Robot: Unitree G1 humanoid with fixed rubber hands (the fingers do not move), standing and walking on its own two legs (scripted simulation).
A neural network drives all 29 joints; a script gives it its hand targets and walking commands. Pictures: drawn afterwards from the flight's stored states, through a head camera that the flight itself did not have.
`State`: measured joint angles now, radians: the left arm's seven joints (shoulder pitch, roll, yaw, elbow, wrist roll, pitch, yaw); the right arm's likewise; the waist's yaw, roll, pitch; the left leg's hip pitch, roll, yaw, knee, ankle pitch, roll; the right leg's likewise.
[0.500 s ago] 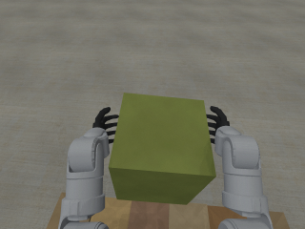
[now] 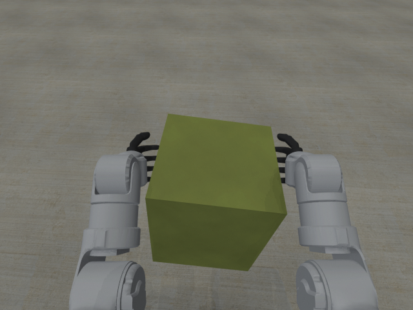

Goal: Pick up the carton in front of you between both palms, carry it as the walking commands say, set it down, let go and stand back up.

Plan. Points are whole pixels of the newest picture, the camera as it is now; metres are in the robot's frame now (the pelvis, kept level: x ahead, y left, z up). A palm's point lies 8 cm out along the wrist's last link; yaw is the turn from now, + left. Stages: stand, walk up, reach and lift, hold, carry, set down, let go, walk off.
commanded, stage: carry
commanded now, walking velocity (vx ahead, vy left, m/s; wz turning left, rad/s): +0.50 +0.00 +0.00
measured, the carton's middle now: (209, 196) +0.35 +0.00 +0.04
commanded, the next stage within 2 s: none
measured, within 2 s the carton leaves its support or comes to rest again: neither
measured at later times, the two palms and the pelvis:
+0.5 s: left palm (146, 84) +0.66 +0.17 +0.12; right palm (254, 83) +0.66 -0.13 +0.12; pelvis +0.31 +0.02 -0.02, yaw -2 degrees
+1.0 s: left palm (168, 43) +1.00 +0.13 +0.10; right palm (247, 46) +0.99 -0.16 +0.09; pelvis +0.63 +0.00 -0.03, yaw +0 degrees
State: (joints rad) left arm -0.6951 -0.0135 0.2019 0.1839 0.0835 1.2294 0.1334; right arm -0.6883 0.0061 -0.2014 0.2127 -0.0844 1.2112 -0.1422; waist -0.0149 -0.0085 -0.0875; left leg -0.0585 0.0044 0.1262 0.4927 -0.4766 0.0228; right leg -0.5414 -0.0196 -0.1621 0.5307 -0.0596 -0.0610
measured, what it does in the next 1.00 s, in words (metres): goes down: left foot 0.03 m lower, then right foot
